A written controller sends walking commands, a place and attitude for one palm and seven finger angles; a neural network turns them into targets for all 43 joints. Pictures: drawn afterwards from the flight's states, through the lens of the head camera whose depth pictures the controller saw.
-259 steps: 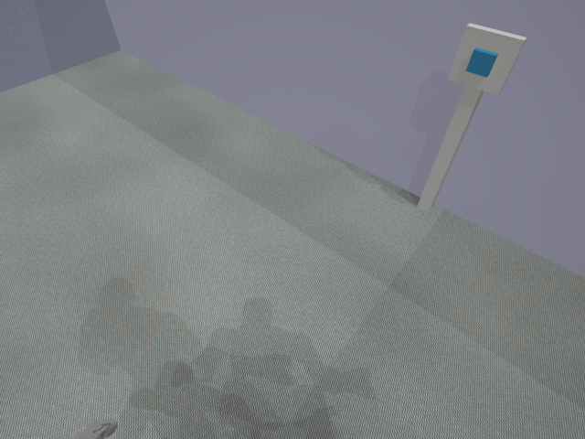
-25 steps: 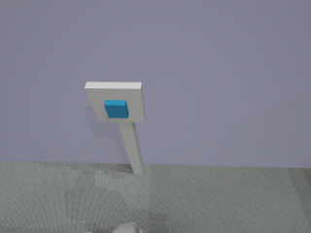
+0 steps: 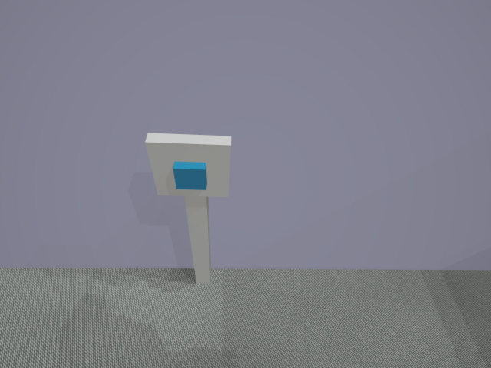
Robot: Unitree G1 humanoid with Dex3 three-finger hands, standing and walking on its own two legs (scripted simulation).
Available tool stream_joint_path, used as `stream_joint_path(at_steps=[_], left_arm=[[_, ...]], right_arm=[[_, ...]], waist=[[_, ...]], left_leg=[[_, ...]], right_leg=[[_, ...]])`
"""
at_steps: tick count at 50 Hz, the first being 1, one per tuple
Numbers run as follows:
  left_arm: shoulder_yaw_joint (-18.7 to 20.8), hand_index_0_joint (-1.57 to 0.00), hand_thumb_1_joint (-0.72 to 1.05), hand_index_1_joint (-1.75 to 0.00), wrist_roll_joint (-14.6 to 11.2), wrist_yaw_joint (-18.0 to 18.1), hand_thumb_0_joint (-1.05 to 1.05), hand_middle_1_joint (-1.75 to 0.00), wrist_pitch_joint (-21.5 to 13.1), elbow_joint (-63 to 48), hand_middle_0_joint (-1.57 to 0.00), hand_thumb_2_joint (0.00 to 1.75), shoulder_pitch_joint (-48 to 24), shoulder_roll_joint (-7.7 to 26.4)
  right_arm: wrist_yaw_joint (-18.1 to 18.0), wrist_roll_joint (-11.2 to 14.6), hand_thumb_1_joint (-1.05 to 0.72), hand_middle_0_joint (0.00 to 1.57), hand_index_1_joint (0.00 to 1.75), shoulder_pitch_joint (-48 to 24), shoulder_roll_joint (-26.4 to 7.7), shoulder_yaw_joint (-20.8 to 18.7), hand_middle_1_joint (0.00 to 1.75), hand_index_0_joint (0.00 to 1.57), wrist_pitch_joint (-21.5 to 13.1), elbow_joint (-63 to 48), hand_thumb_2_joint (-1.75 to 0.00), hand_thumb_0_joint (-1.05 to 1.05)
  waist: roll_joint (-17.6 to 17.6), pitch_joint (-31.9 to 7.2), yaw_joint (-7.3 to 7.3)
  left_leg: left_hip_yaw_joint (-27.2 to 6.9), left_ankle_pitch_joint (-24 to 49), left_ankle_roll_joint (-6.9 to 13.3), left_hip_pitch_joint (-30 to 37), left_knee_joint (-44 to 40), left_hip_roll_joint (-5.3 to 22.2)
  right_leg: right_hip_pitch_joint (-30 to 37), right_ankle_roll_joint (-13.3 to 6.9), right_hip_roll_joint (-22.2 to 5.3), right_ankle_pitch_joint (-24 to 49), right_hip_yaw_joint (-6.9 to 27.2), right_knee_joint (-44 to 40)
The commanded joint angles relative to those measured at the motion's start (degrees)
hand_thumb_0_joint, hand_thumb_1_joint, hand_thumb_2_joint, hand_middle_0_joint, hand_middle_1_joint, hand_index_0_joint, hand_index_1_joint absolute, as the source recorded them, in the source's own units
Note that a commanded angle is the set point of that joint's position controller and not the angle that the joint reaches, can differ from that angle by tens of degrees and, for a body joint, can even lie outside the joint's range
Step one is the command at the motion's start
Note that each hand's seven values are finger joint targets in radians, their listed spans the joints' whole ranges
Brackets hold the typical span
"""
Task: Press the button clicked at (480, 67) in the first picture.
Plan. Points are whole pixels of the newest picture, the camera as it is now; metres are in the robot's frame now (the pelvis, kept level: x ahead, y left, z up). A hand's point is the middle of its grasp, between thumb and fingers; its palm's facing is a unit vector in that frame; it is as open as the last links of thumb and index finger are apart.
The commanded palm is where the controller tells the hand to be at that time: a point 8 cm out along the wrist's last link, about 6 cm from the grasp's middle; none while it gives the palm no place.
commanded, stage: come to a stop and stand still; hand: left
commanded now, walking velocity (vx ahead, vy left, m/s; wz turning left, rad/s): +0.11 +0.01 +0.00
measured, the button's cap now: (191, 175) +0.52 +0.15 -0.04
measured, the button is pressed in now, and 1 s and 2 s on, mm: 0 0 0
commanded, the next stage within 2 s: look again from close up in 0.78 s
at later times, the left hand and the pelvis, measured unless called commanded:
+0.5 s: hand out of the picture -0.05 +0.13 -0.19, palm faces +0.11 -0.98 -0.15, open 7.3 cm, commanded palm none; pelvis -0.02 -0.02 -0.01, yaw +1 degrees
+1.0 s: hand out of the picture -0.02 +0.18 -0.19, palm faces +0.02 -0.98 -0.22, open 7.4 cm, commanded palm none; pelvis -0.03 +0.00 -0.01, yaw +1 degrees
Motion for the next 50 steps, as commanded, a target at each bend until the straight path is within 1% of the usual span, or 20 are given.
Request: stream_joint_path(at_steps=[1,4,5,6,7,8,9,11,13,17,19,21,23,26,32,43,44,45,46,50], left_arm=[[-1.0,-0.2,0.9,-0.3,-0.2,-0.1,0.0,-0.3,-1.6,-1.8,-0.2,0.9,1.7,0.3],[-1.3,-0.2,0.9,-0.3,-0.6,0.2,0.0,-0.3,-2.3,1.6,-0.2,0.9,8.5,-0.4],[-1.2,-0.2,0.9,-0.3,-0.4,0.5,0.0,-0.3,-2.6,2.5,-0.2,0.9,10.5,0.7],[-1.1,-0.2,0.9,-0.3,0.0,1.0,0.0,-0.3,-3.2,2.4,-0.2,0.9,10.4,2.9],[-0.7,-0.2,0.9,-0.3,0.1,1.1,0.0,-0.3,-3.5,1.7,-0.2,0.9,8.4,5.9],[-0.5,-0.2,0.9,-0.3,-0.3,1.2,0.0,-0.3,-3.8,0.0,-0.2,0.9,4.1,7.7],[-0.4,-0.2,0.9,-0.3,-0.4,1.4,0.0,-0.3,-4.2,-0.8,-0.2,0.9,1.2,6.9],[-0.7,-0.2,0.9,-0.3,-0.3,1.4,0.0,-0.3,-4.6,-0.8,-0.2,0.9,-0.5,4.5],[-0.7,-0.2,0.9,-0.3,-0.3,1.1,0.0,-0.3,-5.1,-0.5,-0.2,0.9,1.5,3.8],[-0.4,-0.2,0.9,-0.3,-0.1,1.2,0.0,-0.3,-5.4,1.1,-0.2,0.9,6.0,2.6],[-0.4,-0.2,0.9,-0.3,-0.2,1.3,0.0,-0.3,-5.3,1.8,-0.2,0.9,5.8,2.5],[-0.9,-0.2,0.9,-0.3,-0.7,1.4,0.0,-0.3,-5.2,2.3,-0.2,0.9,5.1,0.8],[-1.2,-0.2,0.9,-0.3,-0.7,1.7,0.0,-0.3,-4.7,2.6,-0.2,0.9,6.7,-1.6],[-1.8,-0.2,0.9,-0.3,-0.7,1.6,0.0,-0.3,-3.9,3.4,-0.2,0.9,5.2,-1.7],[-2.5,-0.2,0.9,-0.3,-0.6,1.7,0.0,-0.3,-4.0,4.9,-0.2,0.9,5.9,-1.0],[-2.7,-0.2,0.9,-0.3,-0.6,1.6,0.0,-0.3,-4.1,4.0,-0.2,0.9,4.4,0.8],[-3.3,-0.2,0.9,-0.3,0.4,3.9,0.0,-0.3,-5.7,4.3,-0.2,0.9,6.5,2.4],[-2.7,-0.2,0.9,-0.3,-0.1,3.3,0.0,-0.3,-5.9,1.0,-0.2,0.9,3.9,4.2],[-2.9,-0.2,0.9,-0.3,-0.1,2.7,0.0,-0.3,-5.9,0.1,-0.2,0.9,1.9,4.0],[-3.3,-0.2,0.9,-0.3,-0.3,1.6,0.0,-0.3,-5.0,-1.0,-0.2,0.9,2.9,2.6]], right_arm=[[0.0,-0.5,-0.9,0.2,0.3,5.0,-10.8,-2.6,0.3,0.2,0.1,0.4,-0.9,0.0],[0.4,-0.3,-0.9,0.2,0.3,4.4,-10.1,-2.6,0.3,0.2,0.5,1.7,-0.9,0.0],[0.6,0.0,-0.9,0.2,0.3,4.9,-8.4,-2.3,0.3,0.2,0.6,2.2,-0.9,0.0],[0.8,0.5,-0.9,0.2,0.3,5.2,-5.9,-1.7,0.3,0.2,0.7,2.4,-0.9,0.0],[1.1,0.6,-0.9,0.2,0.3,5.1,-2.9,-0.8,0.3,0.2,0.9,1.8,-0.9,0.0],[1.4,-0.1,-0.9,0.2,0.3,4.6,-3.9,-0.9,0.3,0.2,1.2,1.5,-0.9,0.0],[1.4,-0.3,-0.9,0.2,0.3,4.7,-4.3,-1.0,0.3,0.2,1.6,1.8,-0.9,0.0],[1.6,-0.3,-0.9,0.2,0.3,8.7,-4.5,-1.1,0.3,0.2,1.3,3.3,-0.9,0.0],[1.6,-0.2,-0.9,0.2,0.3,10.1,-4.0,-0.9,0.3,0.2,0.7,3.9,-0.9,0.0],[1.2,-0.1,-0.9,0.2,0.3,8.0,-3.5,-0.5,0.3,0.2,0.0,2.7,-0.9,0.0],[0.8,0.2,-0.9,0.2,0.3,9.2,-2.7,-0.2,0.3,0.2,-0.3,3.3,-0.9,0.0],[0.3,0.4,-0.9,0.2,0.3,12.3,-2.8,0.1,0.3,0.2,-1.2,5.3,-0.9,0.0],[-0.2,0.2,-0.9,0.2,0.3,13.7,-5.5,-0.3,0.3,0.2,-1.7,6.4,-0.9,0.0],[-0.7,0.6,-0.9,0.2,0.3,11.6,-5.6,-0.1,0.3,0.2,-1.7,7.2,-0.9,0.0],[-0.9,0.8,-0.9,0.2,0.3,9.0,-4.4,0.3,0.3,0.2,-1.6,7.2,-0.9,0.0],[-0.4,0.7,-0.9,0.2,0.3,7.3,-5.6,0.5,0.3,0.2,-1.6,6.6,-0.9,0.0],[0.4,1.0,-0.9,0.2,0.3,4.9,-8.1,0.8,0.3,0.2,-2.3,2.2,-0.9,0.0],[0.9,0.3,-0.9,0.2,0.3,7.7,-6.2,0.8,0.3,0.2,-2.0,1.2,-0.9,0.0],[1.3,-0.1,-0.9,0.2,0.3,6.7,-6.4,1.0,0.3,0.2,-1.8,1.0,-0.9,0.0],[1.0,0.0,-0.9,0.2,0.3,7.0,-7.8,0.8,0.3,0.2,-1.6,-1.7,-0.9,0.0]], waist=[[10.5,-2.6,-1.75],[11.0,-2.2,1.14],[8.2,-1.5,1.65],[1.8,0.8,1.78],[-7.0,3.6,0.97],[-9.8,6.2,0.86],[-12.8,9.0,0.69],[-10.2,9.4,-0.95],[-8.4,8.1,-0.17],[-8.9,6.0,1.93],[-8.5,3.8,1.38],[-5.3,1.2,0.36],[0.5,-1.2,0.86],[6.8,0.4,0.74],[1.8,1.5,0.6],[1.4,1.6,0.68],[1.0,3.2,1.01],[3.0,0.6,-0.73],[5.7,2.1,0.14],[5.6,-0.3,0.34]], left_leg=[[-16.6,-17.1,3.7,4.7,-13.1,12.4],[-12.0,-21.6,0.1,-0.9,-13.3,8.7],[-9.8,-22.4,-1.9,-3.7,-11.1,6.3],[-6.6,-20.2,-3.7,-7.4,-3.8,3.1],[-2.7,-17.2,-5.0,-7.7,3.6,-0.5],[-2.8,-15.1,-4.8,-5.7,9.4,0.2],[-4.4,-13.6,-4.4,-5.7,13.8,0.7],[-4.3,-11.7,-4.1,-6.7,17.3,1.1],[-3.0,-10.9,-4.4,-7.7,18.0,0.8],[-2.8,-13.1,-4.6,-8.7,15.6,1.5],[-2.2,-11.1,-4.8,-3.3,8.9,1.1],[-3.2,0.4,-4.2,6.2,0.9,1.4],[-5.7,10.9,-2.4,10.0,3.3,6.6],[-7.1,13.7,-0.8,7.6,0.1,7.6],[-5.4,11.9,-1.9,8.1,0.0,5.5],[-5.6,7.1,-2.2,7.7,-2.7,5.0],[-5.2,18.1,-3.3,2.8,9.2,5.3],[-5.7,2.8,-2.8,2.3,5.8,3.9],[-6.0,-2.5,-2.8,0.3,4.5,3.5],[-8.4,-5.7,-0.4,-0.5,1.6,4.8]], right_leg=[[-0.4,-1.5,0.8,-1.6,-2.8,-10.6],[9.9,-2.5,2.1,6.8,-6.5,-24.9],[13.8,-3.0,0.7,7.9,-5.0,-30.2],[13.2,-5.0,-5.8,1.8,3.1,-35.9],[5.7,-7.9,-13.4,-10.2,11.7,-42.5],[-3.5,-9.7,-17.2,-17.2,16.2,-46.3],[-7.3,-9.9,-16.2,-15.5,16.2,-46.9],[-4.6,-9.6,-14.0,-6.1,11.3,-43.4],[0.1,-8.8,-12.0,2.5,7.1,-39.5],[5.9,-10.0,-13.3,13.7,7.2,-35.6],[5.9,-9.4,-12.4,20.4,5.8,-31.9],[2.8,-6.2,-8.0,22.9,2.4,-26.5],[1.0,-3.6,-4.0,17.2,-0.7,-24.2],[3.1,-2.0,-2.6,15.6,-2.4,-23.4],[4.5,-2.2,-4.1,21.0,-1.0,-26.4],[5.7,-1.9,-4.5,19.4,-0.8,-28.0],[3.6,-2.6,-5.8,32.1,2.3,-26.9],[4.8,-4.1,-6.0,20.7,0.6,-24.3],[2.4,-4.5,-4.5,11.8,0.1,-23.5],[2.2,-4.3,-1.6,7.5,-2.0,-19.9]])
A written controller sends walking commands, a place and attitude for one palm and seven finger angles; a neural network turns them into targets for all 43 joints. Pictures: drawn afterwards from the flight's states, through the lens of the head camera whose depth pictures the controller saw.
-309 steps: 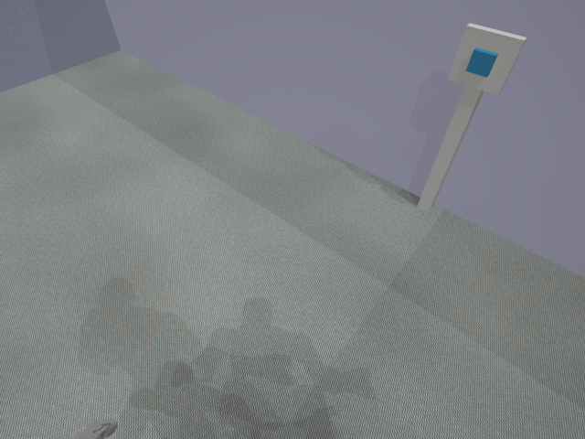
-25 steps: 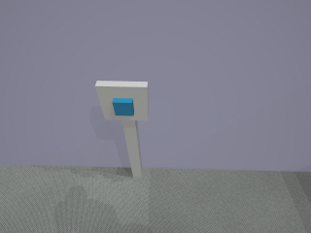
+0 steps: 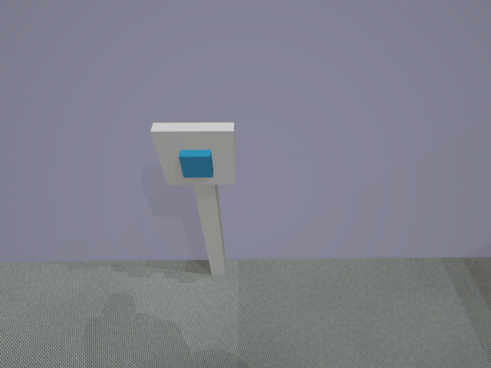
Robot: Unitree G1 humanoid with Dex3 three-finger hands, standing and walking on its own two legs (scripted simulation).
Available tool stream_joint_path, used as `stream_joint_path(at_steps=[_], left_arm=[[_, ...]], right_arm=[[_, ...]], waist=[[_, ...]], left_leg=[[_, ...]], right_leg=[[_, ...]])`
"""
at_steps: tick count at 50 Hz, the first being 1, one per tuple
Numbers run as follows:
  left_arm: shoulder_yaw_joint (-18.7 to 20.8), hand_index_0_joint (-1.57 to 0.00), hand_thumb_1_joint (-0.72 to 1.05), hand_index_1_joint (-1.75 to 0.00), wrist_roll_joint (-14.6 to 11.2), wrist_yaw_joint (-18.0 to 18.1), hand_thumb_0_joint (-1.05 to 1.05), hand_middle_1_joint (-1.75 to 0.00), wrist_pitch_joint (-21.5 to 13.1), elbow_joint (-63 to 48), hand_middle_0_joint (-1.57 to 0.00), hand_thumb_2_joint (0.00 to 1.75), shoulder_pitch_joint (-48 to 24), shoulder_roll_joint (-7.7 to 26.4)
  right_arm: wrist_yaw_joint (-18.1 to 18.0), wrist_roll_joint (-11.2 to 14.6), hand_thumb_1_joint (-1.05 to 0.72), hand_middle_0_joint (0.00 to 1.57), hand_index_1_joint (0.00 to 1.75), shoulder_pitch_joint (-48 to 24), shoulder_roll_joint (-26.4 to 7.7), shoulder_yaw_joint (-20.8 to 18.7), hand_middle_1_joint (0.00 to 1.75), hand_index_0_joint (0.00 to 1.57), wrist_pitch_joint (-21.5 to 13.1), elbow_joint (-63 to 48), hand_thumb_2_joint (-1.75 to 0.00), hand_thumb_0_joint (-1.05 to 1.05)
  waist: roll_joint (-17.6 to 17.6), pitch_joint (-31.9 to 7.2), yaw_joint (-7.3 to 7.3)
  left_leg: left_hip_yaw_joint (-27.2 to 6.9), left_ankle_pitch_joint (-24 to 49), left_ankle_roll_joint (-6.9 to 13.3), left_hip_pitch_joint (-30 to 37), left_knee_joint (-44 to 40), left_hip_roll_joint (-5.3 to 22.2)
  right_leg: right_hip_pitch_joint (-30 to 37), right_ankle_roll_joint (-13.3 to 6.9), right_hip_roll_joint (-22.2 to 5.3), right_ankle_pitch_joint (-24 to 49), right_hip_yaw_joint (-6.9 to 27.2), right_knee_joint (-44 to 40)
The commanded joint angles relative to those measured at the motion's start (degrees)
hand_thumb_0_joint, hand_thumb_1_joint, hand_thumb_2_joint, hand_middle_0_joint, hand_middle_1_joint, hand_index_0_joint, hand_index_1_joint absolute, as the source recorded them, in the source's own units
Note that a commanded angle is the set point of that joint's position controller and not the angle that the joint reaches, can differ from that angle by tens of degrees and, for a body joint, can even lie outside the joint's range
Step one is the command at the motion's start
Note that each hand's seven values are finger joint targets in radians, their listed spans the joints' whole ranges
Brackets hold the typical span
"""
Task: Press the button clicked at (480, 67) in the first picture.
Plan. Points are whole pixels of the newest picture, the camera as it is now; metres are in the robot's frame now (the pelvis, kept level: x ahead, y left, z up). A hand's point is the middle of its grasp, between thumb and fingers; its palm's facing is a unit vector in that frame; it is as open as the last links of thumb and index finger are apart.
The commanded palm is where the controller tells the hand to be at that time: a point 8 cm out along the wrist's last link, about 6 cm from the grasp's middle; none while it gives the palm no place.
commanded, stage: look again from close up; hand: left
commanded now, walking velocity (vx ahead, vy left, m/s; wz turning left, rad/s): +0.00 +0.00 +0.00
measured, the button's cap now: (197, 162) +0.55 +0.15 -0.03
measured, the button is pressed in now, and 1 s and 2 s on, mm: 0 0 0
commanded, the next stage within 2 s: shuffle to correct the standing spot in 0.36 s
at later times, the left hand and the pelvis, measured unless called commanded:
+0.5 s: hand out of the picture +0.02 +0.15 -0.17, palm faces +0.00 -0.98 -0.20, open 7.3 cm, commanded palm none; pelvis +0.01 -0.03 +0.00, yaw -1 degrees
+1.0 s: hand out of the picture +0.06 +0.11 -0.18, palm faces +0.09 -0.97 -0.21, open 7.4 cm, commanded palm none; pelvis +0.07 -0.07 -0.01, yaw +2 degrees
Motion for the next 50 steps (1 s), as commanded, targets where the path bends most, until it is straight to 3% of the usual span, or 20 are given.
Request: stream_joint_path(at_steps=[1,5,23,25,29,31,33,35,36,38,39,40,41,42,43,44,45,46,47,50], left_arm=[[0.7,-0.2,0.9,-0.3,0.0,-0.3,0.0,-0.3,-0.1,-3.0,-0.2,0.9,3.3,6.2],[0.4,-0.2,0.9,-0.3,-0.3,-0.4,0.0,-0.3,0.0,-3.0,-0.2,0.9,2.7,6.5],[1.0,-0.2,0.9,-0.3,-0.3,-0.5,0.0,-0.3,-0.2,-2.1,-0.2,0.9,3.6,7.6],[1.2,-0.2,0.9,-0.3,-0.1,-0.7,0.0,-0.3,0.0,-1.5,-0.2,0.9,4.3,7.3],[1.8,-0.2,0.9,-0.3,0.1,-1.3,0.0,-0.3,0.5,-1.7,-0.2,0.9,5.1,7.7],[2.0,-0.2,0.9,-0.3,0.2,-1.4,0.0,-0.3,0.3,-1.5,-0.2,0.9,6.5,7.7],[2.4,-0.2,0.9,-0.3,0.1,-1.4,0.0,-0.3,0.1,-1.4,-0.2,0.9,6.9,7.8],[2.5,-0.2,0.9,-0.3,0.0,-1.5,0.0,-0.3,0.0,-1.3,-0.2,0.9,7.2,7.0],[2.4,-0.2,0.9,-0.3,0.2,-1.6,0.0,-0.3,0.0,-1.7,-0.2,0.9,7.2,6.2],[2.5,-0.2,0.9,-0.3,0.4,-1.8,0.0,-0.3,-0.1,-3.0,-0.2,0.9,5.9,4.3],[2.5,-0.2,0.9,-0.3,0.4,-1.9,0.0,-0.3,-0.1,-3.9,-0.2,0.9,4.4,3.8],[2.7,-0.2,0.9,-0.3,0.2,-2.1,0.0,-0.3,-0.2,-4.6,-0.2,0.9,2.6,3.5],[2.9,-0.2,0.9,-0.3,0.1,-2.3,0.0,-0.3,-0.5,-5.0,-0.2,0.9,2.5,3.0],[3.2,-0.2,0.9,-0.3,-0.1,-2.4,0.0,-0.3,-0.8,-4.0,-0.2,0.9,5.7,2.3],[4.0,-0.2,0.9,-0.3,0.1,-2.2,0.0,-0.3,-1.1,-1.7,-0.2,0.9,12.4,4.3],[5.0,-0.2,0.9,-0.3,0.4,-1.3,0.0,-0.3,-1.5,0.4,-0.2,0.9,18.3,9.4],[4.1,-0.2,0.9,-0.3,0.0,-0.9,0.0,-0.3,-1.5,1.0,-0.2,0.9,18.5,9.2],[3.1,-0.2,0.9,-0.3,0.4,-0.5,0.0,-0.3,-1.5,0.9,-0.2,0.9,15.6,6.9],[2.5,-0.2,0.9,-0.3,0.5,-0.2,0.0,-0.3,-1.6,0.6,-0.2,0.9,13.2,6.3],[2.3,-0.2,0.9,-0.3,0.5,0.4,0.0,-0.3,-1.1,-1.5,-0.2,0.9,9.8,7.0]], right_arm=[[-0.3,-0.2,-0.9,0.2,0.3,2.0,-6.4,-0.8,0.3,0.2,-0.5,-4.9,-0.9,0.0],[-0.2,0.0,-0.9,0.2,0.3,1.9,-5.9,-0.6,0.3,0.2,-0.3,-4.5,-0.9,0.0],[-0.8,0.2,-0.9,0.2,0.3,1.4,-4.9,-0.3,0.3,0.2,-0.6,-0.7,-0.9,0.0],[-0.7,0.0,-0.9,0.2,0.3,1.9,-4.7,-0.4,0.3,0.2,-0.4,-0.3,-0.9,0.0],[-0.3,-0.5,-0.9,0.2,0.3,1.8,-4.4,-0.8,0.3,0.2,0.2,-1.1,-0.9,0.0],[-0.3,-0.5,-0.9,0.2,0.3,1.7,-3.5,-0.9,0.3,0.2,0.2,-1.7,-0.9,0.0],[-0.3,-0.5,-0.9,0.2,0.3,2.5,-3.0,-0.8,0.3,0.2,-0.3,-1.6,-0.9,0.0],[-0.6,-0.5,-0.9,0.2,0.3,4.4,-3.6,-0.9,0.3,0.2,-0.8,-0.8,-0.9,0.0],[-0.8,-0.5,-0.9,0.2,0.3,6.1,-4.8,-1.2,0.3,0.2,-0.9,-0.1,-0.9,0.0],[-1.4,-0.7,-0.9,0.2,0.3,10.3,-8.5,-2.5,0.3,0.2,-1.0,1.6,-0.9,0.0],[-1.8,-0.9,-0.9,0.2,0.3,11.2,-9.2,-2.9,0.3,0.2,-1.0,1.6,-0.9,0.0],[-2.0,-1.0,-0.9,0.2,0.3,11.4,-9.0,-3.0,0.3,0.2,-1.0,1.6,-0.9,0.0],[-2.2,-1.0,-0.9,0.2,0.3,10.0,-8.6,-3.0,0.3,0.2,-0.9,1.1,-0.9,0.0],[-2.3,-0.8,-0.9,0.2,0.3,6.5,-8.2,-2.6,0.3,0.2,-0.8,0.4,-0.9,0.0],[-2.2,-0.1,-0.9,0.2,0.3,3.0,-6.1,-2.1,0.3,0.2,-0.8,-0.8,-0.9,0.0],[-1.8,0.5,-0.9,0.2,0.3,1.1,-1.7,-1.1,0.3,0.2,-1.1,-3.1,-0.9,0.0],[-2.0,0.7,-0.9,0.2,0.3,-2.6,-1.3,-0.9,0.3,0.2,-0.6,-4.2,-0.9,0.0],[-2.3,0.5,-0.9,0.2,0.3,-2.6,-0.2,-0.8,0.3,0.2,-0.1,-3.4,-0.9,0.0],[-2.1,0.7,-0.9,0.2,0.3,-2.3,-0.1,-0.7,0.3,0.2,0.0,-2.5,-0.9,0.0],[-1.4,1.1,-0.9,0.2,0.3,-2.3,0.4,-0.9,0.3,0.2,0.8,-1.8,-0.9,0.0]], waist=[[2.1,-0.8,0.3],[-3.4,0.8,0.13],[-1.8,-0.9,0.44],[-2.1,-0.9,0.45],[-3.0,3.9,0.47],[-5.7,4.1,0.55],[-5.7,3.9,0.22],[-2.3,2.2,-0.46],[1.9,1.4,-1.07],[11.6,-0.2,-2.18],[12.9,0.7,-2.61],[12.5,1.1,-2.97],[10.4,1.4,-2.04],[9.3,-0.4,0.69],[1.4,-3.3,3.89],[-14.2,-5.7,5.26],[-13.9,-3.3,5.65],[-12.1,-0.6,3.93],[-9.6,1.0,2.97],[-9.4,-1.2,1.97]], left_leg=[[-7.7,4.1,2.1,-1.2,-8.0,5.4],[-5.8,3.8,1.5,-0.5,-7.5,4.1],[-3.1,11.0,0.3,3.9,-6.9,4.3],[-2.9,5.4,0.6,3.1,-6.3,4.2],[-3.0,-5.1,1.1,-2.5,-4.1,3.2],[-1.7,-4.4,1.1,-3.5,-0.9,2.3],[-0.8,-1.0,0.9,-3.7,1.6,1.8],[-2.2,5.1,1.7,0.1,0.6,3.6],[-5.1,9.1,2.7,2.9,-1.0,6.2],[-15.0,17.6,7.2,8.1,-5.2,13.8],[-18.8,22.2,9.4,9.7,-6.2,16.5],[-19.9,25.2,10.6,9.4,-6.5,17.9],[-18.1,28.3,10.4,8.0,-4.8,17.6],[-12.1,28.5,7.6,1.8,-0.5,14.6],[-4.4,22.5,3.5,-6.4,9.1,8.5],[1.7,-1.0,0.0,-16.8,18.0,1.5],[-2.8,-18.5,-0.3,-15.7,22.3,0.9],[-4.0,-18.8,-0.4,-15.7,23.2,2.1],[-3.7,-17.0,-0.5,-16.2,23.5,2.1],[-1.2,-11.4,-1.0,-12.3,16.9,0.3]], right_leg=[[-3.5,-4.3,0.3,-0.5,0.3,-0.7],[-4.9,-4.0,-1.1,0.6,2.1,-3.2],[-3.4,-4.1,-1.9,10.8,3.4,-5.0],[-3.3,-4.4,-1.4,2.9,2.6,-4.8],[-6.6,-5.4,-1.5,-12.1,3.0,-6.6],[-6.4,-6.3,-2.5,-12.8,4.5,-8.0],[-6.0,-7.1,-3.3,-8.5,4.6,-6.9],[-6.6,-6.7,-1.7,-2.4,1.5,-2.2],[-8.1,-6.0,0.3,-1.0,-1.4,1.9],[-14.1,-4.7,4.0,-6.3,-6.5,13.3],[-18.2,-4.8,4.7,-12.2,-6.3,16.6],[-19.5,-5.3,4.0,-15.9,-4.9,18.1],[-17.5,-5.5,3.5,-15.1,-4.0,15.1],[-7.8,-5.2,2.8,-7.7,-3.6,5.4],[4.7,-4.4,-0.1,9.1,0.7,-1.6],[13.8,-5.8,-11.5,32.8,12.4,-5.7],[8.6,-9.4,-17.1,52.1,14.8,-5.8],[7.4,-10.9,-16.5,62.6,11.8,-3.8],[7.6,-11.4,-14.9,67.3,9.5,-2.2],[7.5,-11.6,-11.8,64.2,3.9,-0.9]])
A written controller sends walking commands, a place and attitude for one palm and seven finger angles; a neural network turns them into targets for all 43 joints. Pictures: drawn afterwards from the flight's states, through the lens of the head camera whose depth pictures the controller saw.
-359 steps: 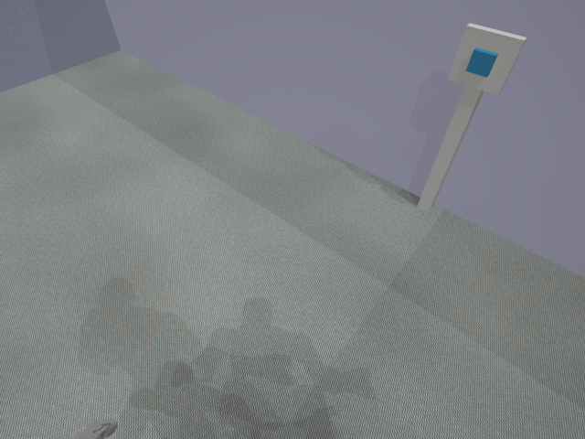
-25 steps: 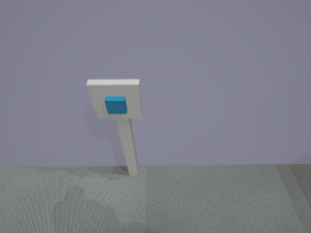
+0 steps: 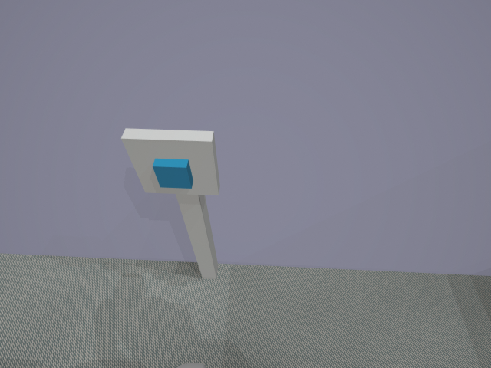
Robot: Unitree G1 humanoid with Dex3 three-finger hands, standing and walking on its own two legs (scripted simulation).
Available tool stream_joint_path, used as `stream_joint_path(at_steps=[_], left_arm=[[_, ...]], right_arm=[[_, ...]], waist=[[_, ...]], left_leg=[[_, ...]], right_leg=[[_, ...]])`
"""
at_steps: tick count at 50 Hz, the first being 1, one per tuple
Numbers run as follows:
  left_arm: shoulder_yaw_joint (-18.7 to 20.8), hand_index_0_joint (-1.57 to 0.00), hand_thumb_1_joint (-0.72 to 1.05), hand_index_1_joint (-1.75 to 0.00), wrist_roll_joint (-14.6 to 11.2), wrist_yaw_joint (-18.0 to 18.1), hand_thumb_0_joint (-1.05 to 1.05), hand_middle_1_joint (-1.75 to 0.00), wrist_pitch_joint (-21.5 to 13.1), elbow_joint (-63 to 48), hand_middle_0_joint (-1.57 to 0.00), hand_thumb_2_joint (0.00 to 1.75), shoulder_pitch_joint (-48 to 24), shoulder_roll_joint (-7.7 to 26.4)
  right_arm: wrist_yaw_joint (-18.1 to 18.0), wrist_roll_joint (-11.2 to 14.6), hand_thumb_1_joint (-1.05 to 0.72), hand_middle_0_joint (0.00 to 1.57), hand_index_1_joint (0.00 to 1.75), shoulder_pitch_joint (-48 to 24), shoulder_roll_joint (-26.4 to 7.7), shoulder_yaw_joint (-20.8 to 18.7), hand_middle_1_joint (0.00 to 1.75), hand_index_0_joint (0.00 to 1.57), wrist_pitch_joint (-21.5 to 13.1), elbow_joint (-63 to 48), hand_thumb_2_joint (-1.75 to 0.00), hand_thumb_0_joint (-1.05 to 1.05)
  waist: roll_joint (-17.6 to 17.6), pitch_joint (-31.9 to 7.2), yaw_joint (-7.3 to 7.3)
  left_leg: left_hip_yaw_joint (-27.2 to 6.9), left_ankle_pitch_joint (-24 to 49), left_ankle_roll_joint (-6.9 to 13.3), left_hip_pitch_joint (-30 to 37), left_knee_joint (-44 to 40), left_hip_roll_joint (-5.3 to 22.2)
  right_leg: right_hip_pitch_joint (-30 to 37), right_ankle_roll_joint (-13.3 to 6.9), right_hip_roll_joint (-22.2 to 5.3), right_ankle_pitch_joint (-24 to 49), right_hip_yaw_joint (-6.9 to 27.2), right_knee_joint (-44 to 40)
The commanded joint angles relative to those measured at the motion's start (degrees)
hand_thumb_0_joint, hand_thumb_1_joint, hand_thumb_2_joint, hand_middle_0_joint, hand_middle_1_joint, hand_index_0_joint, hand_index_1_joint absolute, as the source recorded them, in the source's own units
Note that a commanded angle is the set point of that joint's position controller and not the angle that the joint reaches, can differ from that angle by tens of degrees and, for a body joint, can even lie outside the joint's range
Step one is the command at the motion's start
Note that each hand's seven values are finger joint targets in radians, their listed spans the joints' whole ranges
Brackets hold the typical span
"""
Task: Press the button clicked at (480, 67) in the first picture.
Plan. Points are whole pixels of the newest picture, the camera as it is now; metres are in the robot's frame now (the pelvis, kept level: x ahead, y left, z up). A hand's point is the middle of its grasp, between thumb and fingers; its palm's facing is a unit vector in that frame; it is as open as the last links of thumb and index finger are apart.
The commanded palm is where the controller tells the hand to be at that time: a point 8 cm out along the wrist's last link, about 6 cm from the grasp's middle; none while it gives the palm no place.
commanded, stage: come to a stop and stand still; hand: left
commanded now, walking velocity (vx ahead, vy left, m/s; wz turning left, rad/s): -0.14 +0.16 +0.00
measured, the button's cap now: (174, 172) +0.49 +0.20 -0.02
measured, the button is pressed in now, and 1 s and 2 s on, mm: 0 0 0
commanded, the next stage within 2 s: look again from close up in 0.92 s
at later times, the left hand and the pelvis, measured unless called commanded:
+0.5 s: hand out of the picture +0.03 +0.18 -0.16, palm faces +0.03 -0.97 -0.25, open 7.4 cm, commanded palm none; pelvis -0.01 -0.01 +0.01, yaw -1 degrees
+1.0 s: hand out of the picture -0.02 +0.12 -0.16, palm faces +0.03 -0.99 -0.15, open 7.4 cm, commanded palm none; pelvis +0.00 -0.03 +0.02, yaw -1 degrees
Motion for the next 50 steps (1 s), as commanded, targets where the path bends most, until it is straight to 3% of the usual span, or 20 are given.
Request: stream_joint_path(at_steps=[1,5,6,7,8,9,10,11,13,15,18,20,21,23,24,25,26,30,32,50], left_arm=[[0.7,-0.2,0.9,-0.3,0.2,1.1,0.0,-0.3,0.8,-0.9,-0.2,0.9,6.6,8.0],[1.6,-0.2,0.9,-0.3,-0.1,1.4,0.0,-0.3,2.0,-2.8,-0.2,0.9,6.1,8.9],[1.7,-0.2,0.9,-0.3,-0.1,1.5,0.0,-0.3,2.2,-3.3,-0.2,0.9,4.8,9.2],[1.8,-0.2,0.9,-0.3,-0.3,1.5,0.0,-0.3,2.3,-4.1,-0.2,0.9,4.2,9.1],[1.8,-0.2,0.9,-0.3,-0.7,1.6,0.0,-0.3,2.6,-5.0,-0.2,0.9,4.1,8.1],[1.4,-0.2,0.9,-0.3,-1.0,1.9,0.0,-0.3,2.8,-6.1,-0.2,0.9,4.5,5.2],[1.0,-0.2,0.9,-0.3,-0.9,1.9,0.0,-0.3,3.1,-6.4,-0.2,0.9,3.2,4.6],[1.2,-0.2,0.9,-0.3,-1.1,2.0,0.0,-0.3,3.7,-6.5,-0.2,0.9,2.0,5.2],[1.2,-0.2,0.9,-0.3,-0.6,1.5,0.0,-0.3,4.2,-6.0,-0.2,0.9,0.9,4.0],[0.8,-0.2,0.9,-0.3,-0.4,0.7,0.0,-0.3,4.7,-5.3,-0.2,0.9,2.9,2.6],[0.5,-0.2,0.9,-0.3,-0.2,0.2,0.0,-0.3,4.3,-5.4,-0.2,0.9,2.6,2.3],[0.4,-0.2,0.9,-0.3,0.0,0.1,0.0,-0.3,3.7,-4.9,-0.2,0.9,3.7,2.7],[0.3,-0.2,0.9,-0.3,0.1,0.2,0.0,-0.3,3.2,-4.7,-0.2,0.9,4.3,3.6],[0.3,-0.2,0.9,-0.3,0.2,0.2,0.0,-0.3,2.2,-5.5,-0.2,0.9,1.8,7.4],[0.2,-0.2,0.9,-0.3,0.0,0.0,0.0,-0.3,2.3,-6.1,-0.2,0.9,-0.2,9.2],[0.4,-0.2,0.9,-0.3,-0.1,-0.1,0.0,-0.3,1.9,-6.2,-0.2,0.9,-1.7,10.1],[0.3,-0.2,0.9,-0.3,-0.1,-0.1,0.0,-0.3,1.8,-6.1,-0.2,0.9,-2.5,9.0],[-0.2,-0.2,0.9,-0.3,-0.6,-0.2,0.0,-0.3,2.0,-5.0,-0.2,0.9,-1.0,7.5],[-0.3,-0.2,0.9,-0.3,-0.7,-0.2,0.0,-0.3,2.0,-3.8,-0.2,0.9,0.3,7.5],[-0.7,-0.2,0.9,-0.3,-1.0,0.1,0.0,-0.3,1.6,1.7,-0.2,0.9,4.8,4.3]], right_arm=[[0.3,0.4,-0.9,0.2,0.3,-3.1,-1.4,-0.5,0.3,0.2,-0.8,-4.9,-0.9,0.0],[0.4,-0.2,-0.9,0.2,0.3,-3.5,-3.0,-1.2,0.3,0.2,0.1,-6.7,-0.9,0.0],[0.3,-0.3,-0.9,0.2,0.3,-2.4,-3.3,-1.3,0.3,0.2,0.1,-6.6,-0.9,0.0],[0.2,-0.5,-0.9,0.2,0.3,-0.1,-4.3,-1.6,0.3,0.2,-0.2,-6.6,-0.9,0.0],[0.1,-0.8,-0.9,0.2,0.3,2.9,-6.7,-2.2,0.3,0.2,-0.6,-6.3,-0.9,0.0],[0.1,-0.9,-0.9,0.2,0.3,5.8,-9.6,-2.7,0.3,0.2,-0.7,-6.4,-0.9,0.0],[-0.4,-0.1,-0.9,0.2,0.3,4.6,-10.2,-2.4,0.3,0.2,-0.9,-6.7,-0.9,0.0],[-0.7,-0.1,-0.9,0.2,0.3,0.9,-9.7,-2.0,0.3,0.2,-1.2,-8.1,-0.9,0.0],[-0.5,-0.8,-0.9,0.2,0.3,-4.6,-7.7,-1.6,0.3,0.2,-1.1,-10.0,-0.9,0.0],[-0.1,-1.0,-0.9,0.2,0.3,-6.5,-8.2,-1.8,0.3,0.2,-1.1,-10.8,-0.9,0.0],[0.5,-1.0,-0.9,0.2,0.3,-5.8,-8.7,-2.3,0.3,0.2,-1.1,-10.6,-0.9,0.0],[0.7,-0.9,-0.9,0.2,0.3,-5.4,-8.6,-2.6,0.3,0.2,-0.9,-10.4,-0.9,0.0],[0.8,-0.7,-0.9,0.2,0.3,-5.6,-8.2,-2.6,0.3,0.2,-0.8,-10.3,-0.9,0.0],[1.3,-0.2,-0.9,0.2,0.3,-4.1,-5.1,-2.1,0.3,0.2,-0.6,-10.5,-0.9,0.0],[1.7,-0.4,-0.9,0.2,0.3,-3.1,-4.3,-1.8,0.3,0.2,-0.5,-10.1,-0.9,0.0],[1.7,-0.7,-0.9,0.2,0.3,-3.1,-4.4,-1.7,0.3,0.2,-0.1,-9.6,-0.9,0.0],[1.6,-0.9,-0.9,0.2,0.3,-2.7,-4.4,-1.9,0.3,0.2,0.0,-9.3,-0.9,0.0],[1.4,-0.7,-0.9,0.2,0.3,-0.7,-5.4,-1.1,0.3,0.2,-0.9,-6.6,-0.9,0.0],[1.3,-0.6,-0.9,0.2,0.3,-0.4,-5.6,-0.6,0.3,0.2,-1.2,-5.7,-0.9,0.0],[0.4,-0.4,-0.9,0.2,0.3,4.7,-3.8,0.1,0.3,0.2,-1.7,0.0,-0.9,0.0]], waist=[[-8.6,-2.0,1.05],[-9.3,-2.6,0.52],[-8.9,-3.2,-0.59],[-7.2,-4.8,-1.73],[-1.6,-7.9,-2.78],[7.9,-10.3,-3.18],[13.5,-10.7,-2.73],[10.7,-8.7,-1.86],[5.9,-4.1,-0.17],[6.3,-4.3,1.0],[7.3,-5.1,0.41],[5.2,-5.2,0.92],[3.0,-5.2,1.36],[-5.8,-3.3,-0.83],[-4.6,-3.5,-1.79],[-11.4,-3.1,-1.97],[-12.9,-1.7,-2.08],[-3.5,-0.1,-1.39],[-1.3,0.5,-0.79],[-0.3,0.5,-0.33]], left_leg=[[3.1,4.3,-0.3,-5.1,-5.9,-2.6],[4.1,11.7,0.0,-0.3,-13.2,-4.0],[4.6,15.9,0.2,3.1,-17.4,-4.1],[4.2,27.4,1.0,9.2,-21.6,-3.0],[-1.5,51.0,4.4,18.3,-21.9,3.8],[-10.5,72.7,11.0,23.9,-22.8,13.7],[-15.2,78.1,15.9,19.3,-27.0,17.4],[-14.0,69.5,17.1,14.8,-27.9,18.2],[-11.5,50.1,15.1,6.4,-30.3,14.6],[-9.3,36.7,12.8,3.7,-33.3,11.7],[-8.3,26.0,11.3,4.2,-34.2,10.1],[-7.3,18.4,9.2,3.3,-32.5,8.5],[-6.2,17.0,7.2,2.9,-29.9,6.7],[-1.3,12.3,2.1,4.3,-24.4,0.2],[-0.2,12.8,1.2,8.5,-24.1,-1.2],[0.6,14.2,0.6,8.9,-22.7,-1.3],[0.6,15.4,0.6,9.3,-23.0,-0.9],[-1.4,20.1,1.0,10.4,-26.9,1.4],[-1.7,21.2,1.1,8.9,-27.8,1.8],[-1.4,23.7,0.8,10.0,-28.7,2.6]], right_leg=[[8.9,-5.2,-14.3,71.8,9.8,-6.6],[6.7,-5.3,-13.9,64.8,9.9,-4.7],[5.5,-4.6,-13.2,62.7,9.1,-2.8],[2.9,-2.9,-11.7,58.8,8.1,0.6],[-3.3,0.1,-8.4,45.5,5.5,5.9],[-10.0,2.7,-2.8,13.7,2.8,14.9],[-10.1,3.4,0.2,-11.6,7.0,23.7],[-10.4,3.1,-1.2,-12.6,10.5,26.0],[-9.7,3.2,-2.4,-7.9,10.0,24.5],[-7.2,3.4,-2.3,-3.8,7.8,19.4],[-4.8,3.6,-2.2,-1.0,5.6,9.0],[-1.4,3.8,-1.7,4.4,4.9,-0.5],[0.6,3.8,-2.0,8.5,5.7,-7.6],[-4.5,0.7,-9.4,8.6,16.1,-15.8],[-9.2,-0.3,-11.4,5.7,16.6,-17.0],[-10.7,0.0,-9.9,5.7,16.9,-17.6],[-11.2,0.0,-9.4,7.0,15.8,-17.8],[-10.2,1.5,-5.8,5.2,12.4,-16.1],[-7.6,1.7,-5.5,7.2,11.8,-16.1],[-3.3,1.3,-4.9,11.8,10.1,-16.3]])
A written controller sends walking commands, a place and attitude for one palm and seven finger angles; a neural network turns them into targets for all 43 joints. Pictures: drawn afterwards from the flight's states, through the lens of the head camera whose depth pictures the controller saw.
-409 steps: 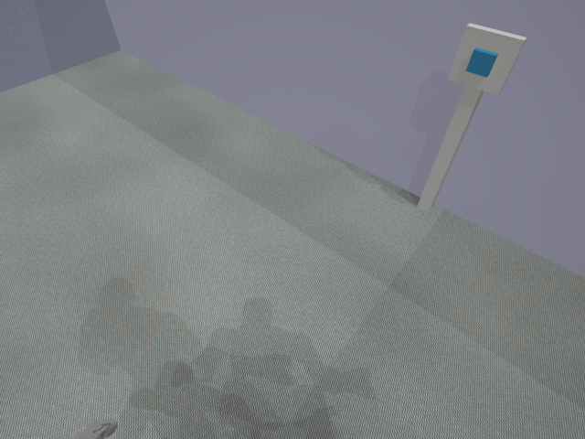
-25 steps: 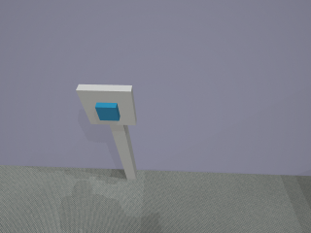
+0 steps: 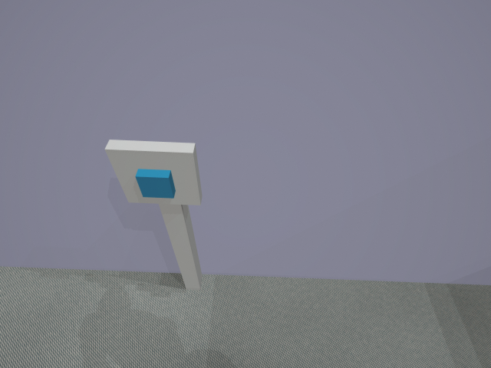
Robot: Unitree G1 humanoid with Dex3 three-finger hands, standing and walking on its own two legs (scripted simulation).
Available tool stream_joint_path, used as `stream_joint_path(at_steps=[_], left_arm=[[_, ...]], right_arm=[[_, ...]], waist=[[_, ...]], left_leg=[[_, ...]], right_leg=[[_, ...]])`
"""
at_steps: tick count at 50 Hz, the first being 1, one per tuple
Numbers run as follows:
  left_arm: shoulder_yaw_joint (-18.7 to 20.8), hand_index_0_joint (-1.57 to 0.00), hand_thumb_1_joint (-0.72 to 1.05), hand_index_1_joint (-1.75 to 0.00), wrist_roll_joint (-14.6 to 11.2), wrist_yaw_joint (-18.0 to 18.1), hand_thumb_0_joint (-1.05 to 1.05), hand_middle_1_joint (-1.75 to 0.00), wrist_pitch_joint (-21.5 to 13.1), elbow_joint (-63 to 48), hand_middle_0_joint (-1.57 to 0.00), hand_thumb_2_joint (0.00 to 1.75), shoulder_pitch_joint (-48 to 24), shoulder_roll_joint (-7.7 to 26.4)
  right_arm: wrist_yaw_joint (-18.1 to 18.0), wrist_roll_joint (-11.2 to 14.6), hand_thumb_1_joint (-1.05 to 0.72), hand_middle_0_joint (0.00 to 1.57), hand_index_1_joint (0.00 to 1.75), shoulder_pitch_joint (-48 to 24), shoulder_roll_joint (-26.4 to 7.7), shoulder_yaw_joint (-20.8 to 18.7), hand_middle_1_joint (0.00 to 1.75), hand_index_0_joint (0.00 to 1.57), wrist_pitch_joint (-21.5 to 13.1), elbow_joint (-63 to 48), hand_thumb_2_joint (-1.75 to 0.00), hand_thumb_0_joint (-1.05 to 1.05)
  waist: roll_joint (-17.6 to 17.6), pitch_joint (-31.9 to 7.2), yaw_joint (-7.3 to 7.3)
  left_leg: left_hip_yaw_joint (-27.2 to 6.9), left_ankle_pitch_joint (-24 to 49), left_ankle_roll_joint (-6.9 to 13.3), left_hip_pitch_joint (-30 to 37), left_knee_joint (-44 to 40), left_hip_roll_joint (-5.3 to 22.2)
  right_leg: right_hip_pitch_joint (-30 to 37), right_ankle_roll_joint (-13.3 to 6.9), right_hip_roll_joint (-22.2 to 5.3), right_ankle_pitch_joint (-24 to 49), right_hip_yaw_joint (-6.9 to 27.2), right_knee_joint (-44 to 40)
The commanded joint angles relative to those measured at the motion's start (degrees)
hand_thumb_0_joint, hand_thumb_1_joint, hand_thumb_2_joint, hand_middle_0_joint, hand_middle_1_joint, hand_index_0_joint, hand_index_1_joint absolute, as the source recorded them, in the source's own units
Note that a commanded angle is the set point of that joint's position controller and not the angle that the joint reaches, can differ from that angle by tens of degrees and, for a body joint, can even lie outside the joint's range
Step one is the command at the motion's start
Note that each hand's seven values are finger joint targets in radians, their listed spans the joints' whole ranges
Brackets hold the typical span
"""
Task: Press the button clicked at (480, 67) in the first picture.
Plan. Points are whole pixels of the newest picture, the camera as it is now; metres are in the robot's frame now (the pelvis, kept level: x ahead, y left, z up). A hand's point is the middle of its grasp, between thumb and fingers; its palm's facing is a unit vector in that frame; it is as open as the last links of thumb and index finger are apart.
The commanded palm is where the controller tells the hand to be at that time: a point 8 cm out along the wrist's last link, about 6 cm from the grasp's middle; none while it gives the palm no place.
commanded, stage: look again from close up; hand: left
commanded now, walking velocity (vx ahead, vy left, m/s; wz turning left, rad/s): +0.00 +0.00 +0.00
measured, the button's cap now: (156, 182) +0.49 +0.23 -0.04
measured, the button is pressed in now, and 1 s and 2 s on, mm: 0 0 0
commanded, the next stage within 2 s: raise the hand and make a fist in 0.56 s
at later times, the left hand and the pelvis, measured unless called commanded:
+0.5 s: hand out of the picture +0.08 +0.29 -0.15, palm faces +0.05 -0.94 -0.35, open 7.4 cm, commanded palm none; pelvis -0.02 +0.03 +0.00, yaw +1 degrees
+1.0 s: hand out of the picture +0.12 +0.26 -0.07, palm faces +0.06 -0.99 -0.10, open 6.0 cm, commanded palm +0.08 +0.31 -0.07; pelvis -0.06 +0.01 -0.11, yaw +0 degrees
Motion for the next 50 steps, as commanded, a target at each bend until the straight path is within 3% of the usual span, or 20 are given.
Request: stream_joint_path(at_steps=[1,2,3,4,6,13,20,25,30,32,33,34,35,36,37,39,41,45,47,50], left_arm=[[1.2,-0.2,0.9,-0.3,1.5,0.2,0.0,-0.3,-1.3,-6.4,-0.2,0.9,1.6,17.4],[2.5,-0.2,0.9,-0.3,0.7,0.7,0.0,-0.3,-1.5,-6.7,-0.2,0.9,0.6,13.1],[2.2,-0.2,0.9,-0.3,0.7,0.7,0.0,-0.3,-1.7,-7.5,-0.2,0.9,1.0,12.2],[2.5,-0.2,0.9,-0.3,0.8,0.7,0.0,-0.3,-1.7,-7.8,-0.2,0.9,1.6,11.5],[2.6,-0.2,0.9,-0.3,0.8,0.7,0.0,-0.3,-1.5,-8.5,-0.2,0.9,1.4,11.7],[3.8,-0.2,0.9,-0.3,0.7,0.6,0.0,-0.3,-1.1,-11.8,-0.2,0.9,-1.2,16.2],[3.6,-0.2,0.9,-0.3,0.7,-0.5,0.0,-0.3,-0.6,-12.5,-0.2,0.9,-7.4,20.6],[3.1,-0.2,0.9,-0.3,0.8,-1.3,0.0,-0.3,-0.5,-11.8,-0.2,0.9,-9.3,22.2],[2.7,-0.2,0.9,-0.3,0.7,-1.5,0.0,-0.3,-0.5,-10.7,-0.2,0.9,-9.3,22.8],[2.5,-0.2,0.9,-0.3,0.7,-1.5,0.0,-0.3,-0.6,-10.2,-0.2,0.9,-9.1,22.9],[1.1,-0.2,0.9,-0.3,1.0,0.8,0.0,-0.3,-0.5,-10.2,-0.2,0.9,-1.9,14.8],[24.0,-0.23,0.9,-0.33,-7.1,-0.9,0.0,-0.33,-12.3,-78.8,-0.23,0.9,-38.9,33.4],[21.6,-0.25,0.9,-0.36,-5.8,-3.6,0.0,-0.36,-11.7,-57.2,-0.25,0.9,-4.9,27.7],[16.0,-0.28,0.9,-0.39,-9.2,-4.5,0.0,-0.39,-10.7,-57.1,-0.28,0.9,1.1,18.9],[14.8,-0.31,0.9,-0.42,-9.4,-6.3,0.0,-0.42,-12.6,-55.0,-0.31,0.9,3.5,14.2],[18.6,-0.36,0.9,-0.48,-12.3,-9.8,0.0,-0.48,-19.9,-53.6,-0.36,0.9,6.4,15.3],[20.3,-0.42,0.9,-0.54,-15.1,-15.4,0.0,-0.54,-28.0,-47.4,-0.42,0.9,9.6,13.0],[23.7,-0.53,0.9,-0.66,-21.4,-27.8,0.0,-0.66,-42.4,-55.4,-0.53,0.9,3.2,17.9],[24.9,-0.58,0.9,-0.72,-25.1,-33.3,0.0,-0.72,-42.8,-60.7,-0.58,0.9,1.3,20.6],[26.2,-0.67,0.9,-0.81,-28.3,-34.6,0.0,-0.81,-34.4,-65.7,-0.67,0.9,4.8,21.3]], right_arm=[[0.0,-0.4,-0.9,0.2,0.3,-1.8,-15.1,-2.4,0.3,0.2,-0.6,-9.4,-0.9,0.0],[-0.4,-0.6,-0.9,0.2,0.3,-3.5,-11.4,-3.2,0.3,0.2,-1.3,-10.5,-0.9,0.0],[-0.6,-0.8,-0.9,0.2,0.3,-2.0,-10.4,-3.1,0.3,0.2,-1.7,-10.9,-0.9,0.0],[-0.7,-0.7,-0.9,0.2,0.3,-1.1,-9.2,-3.2,0.3,0.2,-1.7,-11.1,-0.9,0.0],[-0.6,-0.7,-0.9,0.2,0.3,-1.3,-9.7,-3.3,0.3,0.2,-1.7,-11.5,-0.9,0.0],[-0.5,-0.4,-0.9,0.2,0.3,-6.4,-16.2,-4.9,0.3,0.2,-1.8,-13.2,-0.9,0.0],[0.5,-0.6,-0.9,0.2,0.3,-13.1,-21.1,-4.7,0.3,0.2,-1.5,-15.0,-0.9,0.0],[1.0,-0.7,-0.9,0.2,0.3,-14.8,-23.2,-4.2,0.3,0.2,-1.5,-15.2,-0.9,0.0],[1.3,-0.6,-0.9,0.2,0.3,-14.8,-23.9,-3.9,0.3,0.2,-1.5,-14.4,-0.9,0.0],[1.3,-0.5,-0.9,0.2,0.3,-14.5,-24.0,-3.7,0.3,0.2,-1.6,-13.7,-0.9,0.0],[0.6,0.4,-0.9,0.2,0.3,-10.8,-17.8,-3.0,0.3,0.2,-1.4,-16.0,-0.9,0.0],[-0.7,2.0,-0.9,0.2,0.3,-9.4,-17.8,-5.1,0.3,0.2,-7.3,-31.7,-0.9,0.0],[-2.9,1.7,-0.9,0.2,0.3,-14.8,-18.3,-5.0,0.3,0.2,-11.3,-32.7,-0.9,0.0],[-2.1,2.0,-0.9,0.2,0.3,-13.0,-17.1,-4.9,0.3,0.2,-12.8,-33.4,-0.9,0.0],[-1.6,2.9,-0.9,0.2,0.3,-9.4,-15.0,-5.1,0.3,0.2,-13.7,-32.3,-0.9,0.0],[-2.0,1.7,-0.9,0.2,0.3,-11.1,-16.0,-5.9,0.3,0.2,-15.2,-34.0,-0.9,0.0],[-1.9,1.6,-0.9,0.2,0.3,-11.6,-15.2,-6.1,0.3,0.2,-16.5,-34.6,-0.9,0.0],[-0.8,1.5,-0.9,0.2,0.3,-13.1,-15.2,-5.9,0.3,0.2,-20.5,-39.3,-0.9,0.0],[-0.7,2.3,-0.9,0.2,0.3,-12.5,-15.9,-5.6,0.3,0.2,-21.6,-41.6,-0.9,0.0],[-2.5,3.8,-0.9,0.2,0.3,-11.6,-15.2,-5.0,0.3,0.2,-21.6,-44.8,-0.9,0.0]], waist=[[3.5,8.5,-1.77],[3.1,1.0,-0.45],[0.3,-3.7,-0.9],[-2.4,-4.9,-0.86],[-5.2,-4.7,-0.71],[0.9,-4.5,-0.08],[2.9,-2.0,-0.1],[4.2,-2.0,-0.11],[2.3,-3.3,-0.06],[2.2,-3.5,-0.02],[-1.3,-2.8,0.85],[-4.6,-20.7,-3.91],[7.0,-15.2,4.16],[12.4,-9.7,-1.09],[9.2,-7.9,-0.95],[1.5,-7.0,-1.03],[-3.6,-5.9,0.47],[2.3,-18.0,2.14],[5.5,-21.8,2.34],[2.9,-23.5,3.12]], left_leg=[[-5.5,4.0,1.9,0.1,1.3,0.6],[-4.3,-0.2,2.5,0.1,3.1,1.9],[-4.8,3.8,2.7,0.2,5.3,1.0],[-3.9,4.2,2.7,-0.5,5.9,0.5],[-3.4,4.9,3.1,-0.9,5.2,0.2],[-4.9,17.1,4.8,3.4,4.5,3.0],[-8.0,2.8,4.8,0.8,-2.3,3.8],[-9.9,-6.7,4.5,-0.4,-7.3,3.9],[-9.9,-8.1,4.3,0.7,-8.7,4.0],[-9.8,-6.6,4.3,1.2,-8.6,4.0],[-2.2,-2.2,1.2,0.0,2.2,3.2],[-5.8,10.1,2.5,8.9,-0.8,-3.7],[-4.4,14.4,3.1,12.6,1.7,-1.5],[-4.9,6.9,1.6,5.5,2.4,-3.0],[-4.5,1.9,1.7,3.0,4.2,-3.0],[-5.1,-7.8,1.3,-8.2,10.9,-3.3],[-5.4,-15.3,1.0,-20.2,18.4,-3.6],[-5.5,-21.9,1.4,-33.5,33.4,-3.4],[-6.3,-24.5,1.7,-35.6,36.2,-2.8],[-5.5,-24.7,3.0,-37.6,37.2,-2.4]], right_leg=[[-10.4,-2.1,-5.2,8.4,4.5,-7.4],[-9.6,-2.2,-7.4,2.9,6.5,-5.2],[-6.3,-3.0,-7.6,8.4,6.9,-4.8],[-4.7,-3.4,-8.1,12.5,7.1,-4.3],[-3.1,-3.5,-8.0,18.6,6.3,-2.4],[-4.4,-2.2,-5.7,18.5,3.2,1.2],[-5.7,-1.5,-5.1,3.7,3.1,-2.4],[-5.1,-1.5,-5.2,0.7,2.9,-3.8],[-4.8,-1.5,-5.6,0.9,3.1,-4.9],[-4.6,-1.3,-5.9,1.4,3.2,-5.4],[-5.4,-0.2,-7.8,7.6,5.9,-6.5],[-8.8,-2.0,-0.3,15.9,-4.0,2.1],[-15.8,-1.8,0.8,7.2,-4.2,6.3],[-17.8,-1.2,0.8,2.8,-6.0,6.3],[-19.8,-0.7,1.2,2.2,-5.4,7.1],[-28.3,-0.2,1.5,-4.6,-5.7,12.3],[-37.9,-0.1,1.7,-12.7,-5.1,20.1],[-48.1,-0.9,1.1,-26.0,2.5,30.9],[-48.9,-1.3,1.3,-28.9,5.4,32.6],[-45.3,-0.6,1.2,-31.7,8.1,28.9]])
